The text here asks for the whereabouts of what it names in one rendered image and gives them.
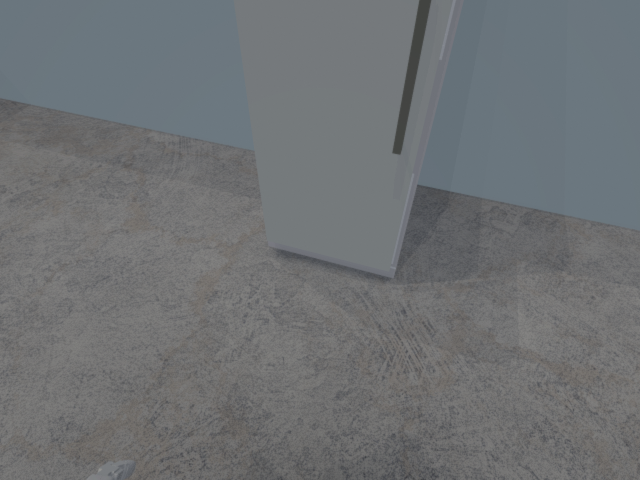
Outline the handle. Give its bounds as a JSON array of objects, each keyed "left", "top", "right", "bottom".
[{"left": 392, "top": 0, "right": 431, "bottom": 155}]

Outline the robot left hand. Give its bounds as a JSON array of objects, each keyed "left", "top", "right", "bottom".
[{"left": 86, "top": 460, "right": 136, "bottom": 480}]

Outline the fridge door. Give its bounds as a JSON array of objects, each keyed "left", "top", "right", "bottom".
[{"left": 234, "top": 0, "right": 453, "bottom": 272}]

